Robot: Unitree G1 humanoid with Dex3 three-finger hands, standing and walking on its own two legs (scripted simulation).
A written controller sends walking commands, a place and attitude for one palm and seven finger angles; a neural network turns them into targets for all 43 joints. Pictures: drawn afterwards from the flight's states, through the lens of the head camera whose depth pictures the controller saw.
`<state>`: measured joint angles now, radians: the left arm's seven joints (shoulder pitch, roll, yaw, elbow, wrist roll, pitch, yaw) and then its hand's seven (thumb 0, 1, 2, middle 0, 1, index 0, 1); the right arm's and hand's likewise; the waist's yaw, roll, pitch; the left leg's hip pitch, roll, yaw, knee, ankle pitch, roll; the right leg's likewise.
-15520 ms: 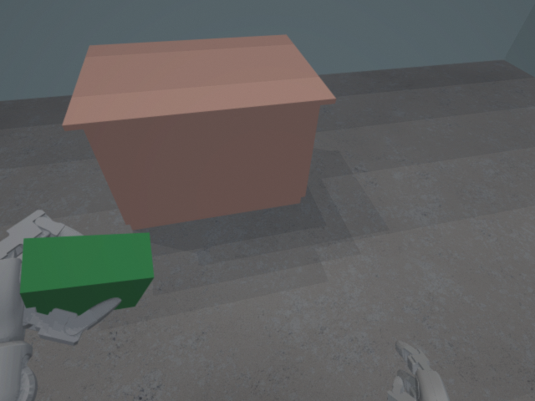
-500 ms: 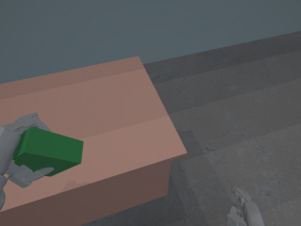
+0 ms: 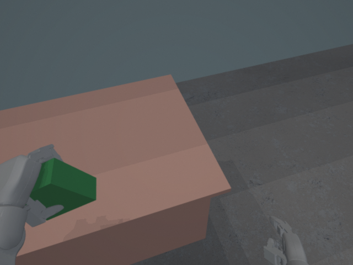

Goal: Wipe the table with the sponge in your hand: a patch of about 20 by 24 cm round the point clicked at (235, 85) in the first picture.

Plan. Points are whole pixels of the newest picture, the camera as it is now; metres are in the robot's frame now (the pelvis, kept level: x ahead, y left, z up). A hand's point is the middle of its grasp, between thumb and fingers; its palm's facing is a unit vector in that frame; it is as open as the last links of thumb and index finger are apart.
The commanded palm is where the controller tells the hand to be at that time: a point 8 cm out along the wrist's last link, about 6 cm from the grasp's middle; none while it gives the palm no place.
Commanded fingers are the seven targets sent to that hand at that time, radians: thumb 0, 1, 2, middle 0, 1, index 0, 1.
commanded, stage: turn the palm down, sponge in hand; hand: left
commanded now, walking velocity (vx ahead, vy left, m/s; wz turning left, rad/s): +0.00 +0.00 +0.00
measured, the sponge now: (57, 194) +0.22 +0.28 +0.08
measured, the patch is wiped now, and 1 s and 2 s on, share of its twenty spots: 0.00 0.00 0.00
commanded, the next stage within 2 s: move the sponge above the wiping area in 0.98 s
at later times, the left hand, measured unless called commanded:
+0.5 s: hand (38, 191) +0.21 +0.30 +0.11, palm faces +0.03 -0.12 -0.99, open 9.5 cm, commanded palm +0.18 +0.30 +0.17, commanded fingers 0.00 0.10 1.30 -1.20 -1.60 -1.20 -1.60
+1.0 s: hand (48, 188) +0.22 +0.29 +0.11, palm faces +0.02 -0.08 -1.00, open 9.5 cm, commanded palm +0.19 +0.28 +0.17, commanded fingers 0.00 0.10 1.30 -1.20 -1.60 -1.20 -1.60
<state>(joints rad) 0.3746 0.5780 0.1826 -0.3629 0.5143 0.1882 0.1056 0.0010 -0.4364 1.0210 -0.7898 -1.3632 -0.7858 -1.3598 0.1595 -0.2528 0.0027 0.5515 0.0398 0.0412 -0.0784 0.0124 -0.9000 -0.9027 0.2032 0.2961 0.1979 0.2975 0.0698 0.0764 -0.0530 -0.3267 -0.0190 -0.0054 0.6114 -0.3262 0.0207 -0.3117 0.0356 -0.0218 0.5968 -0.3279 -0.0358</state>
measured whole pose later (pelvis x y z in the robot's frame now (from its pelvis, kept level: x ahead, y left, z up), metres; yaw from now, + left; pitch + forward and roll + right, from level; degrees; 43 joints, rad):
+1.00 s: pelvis +0.00 +0.00 +0.02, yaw +0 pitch -2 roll +0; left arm 0.20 0.51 -0.03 -0.22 0.88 0.33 0.03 0.00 -0.44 1.02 -0.79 -1.36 -0.79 -1.36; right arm 0.01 -0.28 0.01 0.64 0.03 0.08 -0.04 0.01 -0.90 -0.90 0.20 0.30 0.20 0.30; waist 0.12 0.11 0.01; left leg -0.13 -0.03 0.00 0.39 -0.22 0.03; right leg -0.13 0.03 -0.01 0.39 -0.23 -0.04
